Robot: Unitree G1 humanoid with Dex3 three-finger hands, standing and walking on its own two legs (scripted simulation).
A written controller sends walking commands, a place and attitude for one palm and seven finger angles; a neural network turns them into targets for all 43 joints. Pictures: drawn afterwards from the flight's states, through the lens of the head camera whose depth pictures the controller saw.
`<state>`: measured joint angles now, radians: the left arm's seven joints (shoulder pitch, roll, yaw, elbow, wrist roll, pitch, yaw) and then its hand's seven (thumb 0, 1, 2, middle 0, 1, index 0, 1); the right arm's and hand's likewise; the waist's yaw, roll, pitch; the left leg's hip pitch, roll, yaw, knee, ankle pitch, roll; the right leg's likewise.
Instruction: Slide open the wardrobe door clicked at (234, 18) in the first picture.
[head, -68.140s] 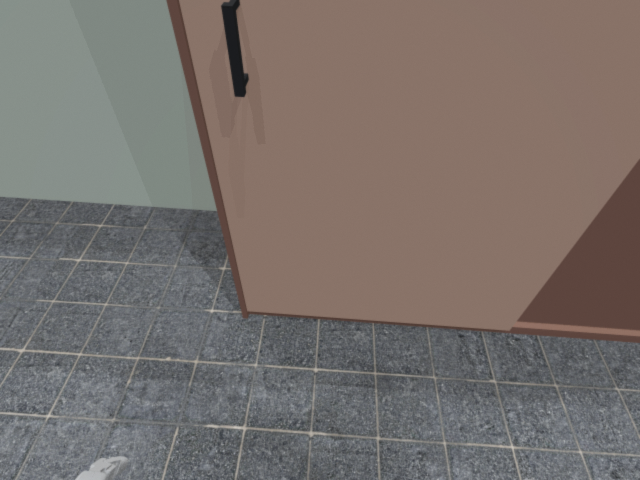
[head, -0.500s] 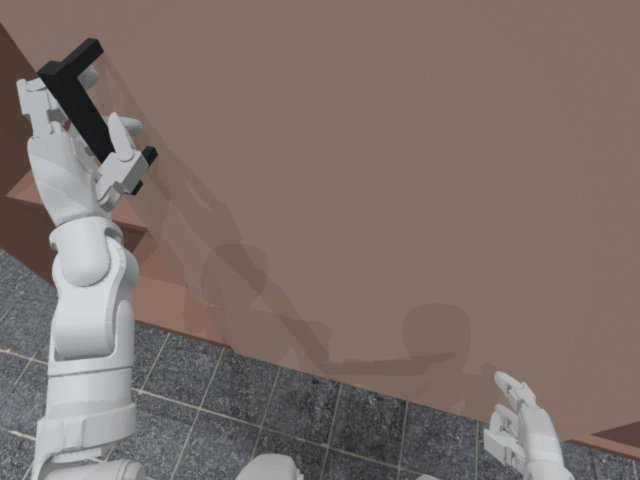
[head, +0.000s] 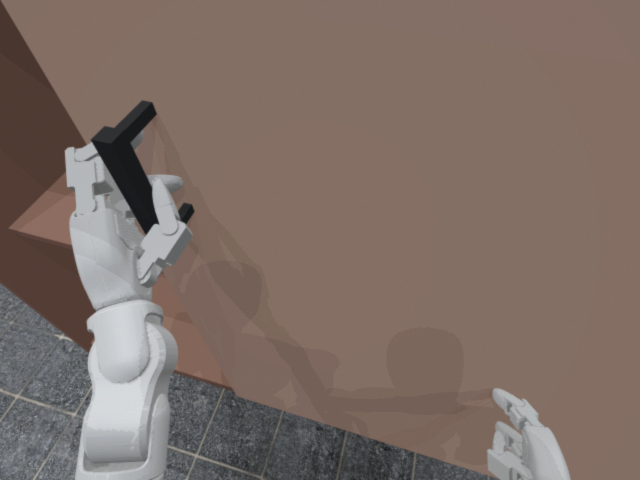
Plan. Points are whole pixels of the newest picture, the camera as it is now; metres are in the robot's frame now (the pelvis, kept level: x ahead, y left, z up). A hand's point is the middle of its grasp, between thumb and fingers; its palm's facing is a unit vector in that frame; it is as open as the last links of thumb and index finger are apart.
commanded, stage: step sideways, sliding the door along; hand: left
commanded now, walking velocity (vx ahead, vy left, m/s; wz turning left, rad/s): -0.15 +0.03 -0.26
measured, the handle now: (154, 185) +0.32 +0.23 +0.21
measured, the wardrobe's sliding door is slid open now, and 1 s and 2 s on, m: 0.52 0.52 0.52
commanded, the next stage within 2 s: stop walking and hold the door there in 1.48 s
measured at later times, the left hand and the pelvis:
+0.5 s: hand (149, 244) +0.26 +0.21 +0.19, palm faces -0.10 -0.99 +0.05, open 7.6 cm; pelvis +0.01 +0.14 -0.03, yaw -11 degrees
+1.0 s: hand (133, 233) +0.27 +0.22 +0.20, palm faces -0.23 -0.97 -0.11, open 7.1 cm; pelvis -0.11 +0.20 +0.02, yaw -18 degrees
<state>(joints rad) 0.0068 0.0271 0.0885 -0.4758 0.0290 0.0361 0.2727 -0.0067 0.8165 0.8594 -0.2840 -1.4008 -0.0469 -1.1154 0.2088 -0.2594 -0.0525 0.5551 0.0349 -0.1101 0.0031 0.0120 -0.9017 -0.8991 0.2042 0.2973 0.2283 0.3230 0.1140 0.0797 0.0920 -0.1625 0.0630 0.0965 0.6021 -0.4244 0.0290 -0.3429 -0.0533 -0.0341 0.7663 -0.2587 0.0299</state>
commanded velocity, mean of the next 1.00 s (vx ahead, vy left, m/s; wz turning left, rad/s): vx -0.06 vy -0.24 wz -0.04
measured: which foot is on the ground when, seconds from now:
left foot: down 0.00-0.32, up 0.34-0.48, down 0.50-0.62, up 0.64-0.80, down 0.82-1.00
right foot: up 0.00-0.32, down 0.34-0.78, up 0.80-1.00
